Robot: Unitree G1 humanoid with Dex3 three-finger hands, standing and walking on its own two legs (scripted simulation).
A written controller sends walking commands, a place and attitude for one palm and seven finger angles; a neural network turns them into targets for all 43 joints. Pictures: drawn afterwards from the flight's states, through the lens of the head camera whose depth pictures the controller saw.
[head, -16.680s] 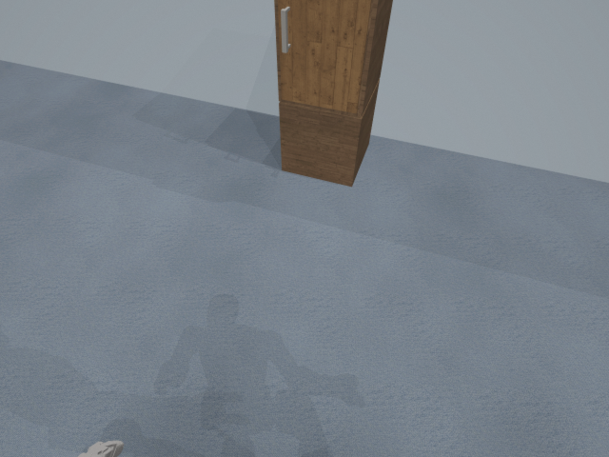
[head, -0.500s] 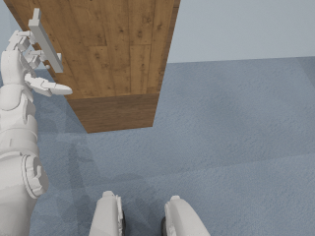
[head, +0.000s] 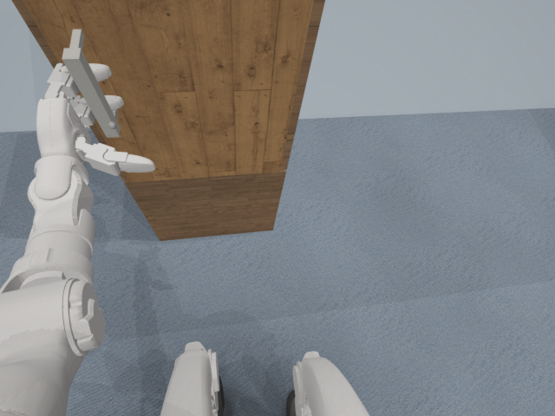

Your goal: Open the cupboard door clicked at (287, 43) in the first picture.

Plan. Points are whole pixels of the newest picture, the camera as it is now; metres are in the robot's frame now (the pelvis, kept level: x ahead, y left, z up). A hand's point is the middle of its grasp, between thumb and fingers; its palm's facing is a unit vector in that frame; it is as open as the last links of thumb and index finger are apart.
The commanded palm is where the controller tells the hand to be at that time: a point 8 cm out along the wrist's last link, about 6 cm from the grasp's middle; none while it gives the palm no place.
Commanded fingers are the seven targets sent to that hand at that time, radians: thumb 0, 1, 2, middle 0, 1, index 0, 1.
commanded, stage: slide the fingers in behind the handle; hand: left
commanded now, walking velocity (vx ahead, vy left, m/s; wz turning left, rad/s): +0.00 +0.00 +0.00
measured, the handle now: (96, 88) +0.56 +0.23 +0.07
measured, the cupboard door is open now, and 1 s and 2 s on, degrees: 0 1 36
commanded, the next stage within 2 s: close the thumb around the handle in 0.26 s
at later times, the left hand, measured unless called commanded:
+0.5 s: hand (111, 126) +0.50 +0.20 +0.06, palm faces +0.10 -1.00 -0.01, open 13.7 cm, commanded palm +0.48 +0.24 +0.06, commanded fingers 0.00 -0.05 0.49 -0.33 -1.25 -0.33 -1.25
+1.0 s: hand (111, 125) +0.50 +0.20 +0.06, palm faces +0.11 -0.99 -0.01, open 5.9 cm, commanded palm +0.48 +0.24 +0.06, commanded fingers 0.00 0.90 0.90 -0.40 -1.35 -0.40 -1.35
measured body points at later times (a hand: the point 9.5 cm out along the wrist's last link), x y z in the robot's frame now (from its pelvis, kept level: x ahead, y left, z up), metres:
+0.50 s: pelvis +0.00 +0.00 +0.00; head +0.14 +0.03 +0.43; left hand +0.49 +0.26 +0.06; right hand +0.02 -0.26 -0.12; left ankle +0.06 +0.12 -0.62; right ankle -0.01 -0.13 -0.62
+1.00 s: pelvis +0.00 +0.00 +0.00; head +0.14 +0.03 +0.43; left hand +0.49 +0.26 +0.06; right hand +0.01 -0.26 -0.11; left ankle +0.06 +0.12 -0.62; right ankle -0.01 -0.13 -0.62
